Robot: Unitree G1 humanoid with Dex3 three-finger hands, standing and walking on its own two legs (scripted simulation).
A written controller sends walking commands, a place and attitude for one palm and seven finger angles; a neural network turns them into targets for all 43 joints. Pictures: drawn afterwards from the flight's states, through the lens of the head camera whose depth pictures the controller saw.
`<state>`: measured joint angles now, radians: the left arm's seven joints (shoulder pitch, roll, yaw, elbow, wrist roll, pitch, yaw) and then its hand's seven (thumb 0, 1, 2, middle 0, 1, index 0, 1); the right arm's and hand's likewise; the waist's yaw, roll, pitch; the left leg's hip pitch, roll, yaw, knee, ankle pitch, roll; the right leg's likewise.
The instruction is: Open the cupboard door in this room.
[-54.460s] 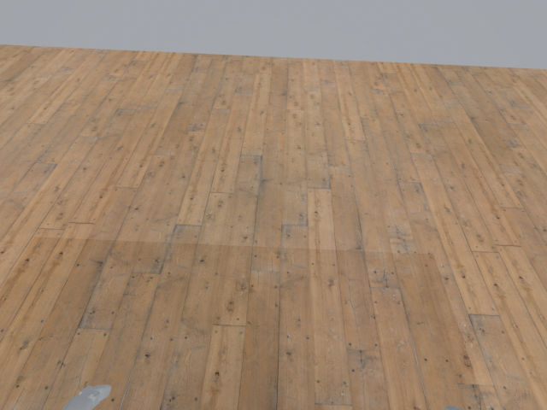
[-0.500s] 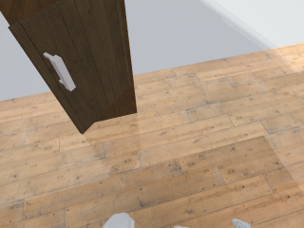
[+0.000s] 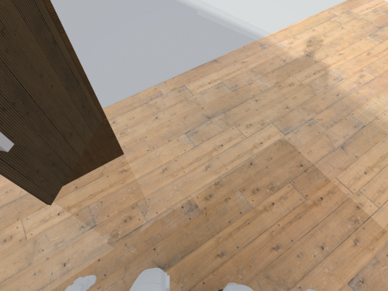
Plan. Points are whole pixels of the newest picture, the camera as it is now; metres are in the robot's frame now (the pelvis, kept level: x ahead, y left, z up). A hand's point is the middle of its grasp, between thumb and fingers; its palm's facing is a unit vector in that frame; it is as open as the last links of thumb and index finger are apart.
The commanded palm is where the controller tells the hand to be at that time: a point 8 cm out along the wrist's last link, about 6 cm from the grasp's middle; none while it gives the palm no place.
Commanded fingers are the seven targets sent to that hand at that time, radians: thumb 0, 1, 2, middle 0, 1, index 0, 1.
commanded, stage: walk to a spot facing it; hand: left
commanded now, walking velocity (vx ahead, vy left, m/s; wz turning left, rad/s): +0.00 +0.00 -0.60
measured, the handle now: out of the picture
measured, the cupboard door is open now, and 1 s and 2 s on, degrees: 42 42 42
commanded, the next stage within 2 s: turn to face it in 1.70 s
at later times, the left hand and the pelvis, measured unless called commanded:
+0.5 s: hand (132, 263) +0.18 +0.16 -0.15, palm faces -0.31 -0.92 -0.25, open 7.4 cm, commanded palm none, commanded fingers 0.00 0.90 0.90 -0.20 -0.30 -0.20 -0.30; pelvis +0.02 -0.01 +0.00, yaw -19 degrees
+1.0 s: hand (173, 202) +0.34 +0.08 -0.16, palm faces -0.53 -0.83 -0.17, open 7.4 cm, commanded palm none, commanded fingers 0.00 0.90 0.90 -0.20 -0.30 -0.20 -0.30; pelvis +0.17 -0.05 +0.01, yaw -35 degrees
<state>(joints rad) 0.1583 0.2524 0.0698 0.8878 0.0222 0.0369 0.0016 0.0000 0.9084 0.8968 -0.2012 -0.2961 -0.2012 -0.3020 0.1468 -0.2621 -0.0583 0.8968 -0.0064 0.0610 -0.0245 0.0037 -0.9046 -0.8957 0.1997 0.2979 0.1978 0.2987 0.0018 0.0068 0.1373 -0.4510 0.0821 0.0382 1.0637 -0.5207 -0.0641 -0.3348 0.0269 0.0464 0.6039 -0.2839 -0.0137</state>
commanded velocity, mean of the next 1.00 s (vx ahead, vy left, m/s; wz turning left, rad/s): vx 0.24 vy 0.00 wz -0.53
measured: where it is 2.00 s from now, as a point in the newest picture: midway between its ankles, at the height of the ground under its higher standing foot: (275, 222)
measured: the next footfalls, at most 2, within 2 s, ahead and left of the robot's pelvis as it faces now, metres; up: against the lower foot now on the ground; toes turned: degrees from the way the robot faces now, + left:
left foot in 0.16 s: +0.07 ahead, +0.14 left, +0.00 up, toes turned -3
right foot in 0.48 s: +0.02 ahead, -0.14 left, +0.00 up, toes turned -23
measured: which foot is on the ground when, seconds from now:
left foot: up 0.00-0.14, down 0.16-0.48, up 0.50-0.80, down 0.82-1.00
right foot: down 0.00-0.16, up 0.18-0.46, down 0.48-0.82, up 0.84-1.00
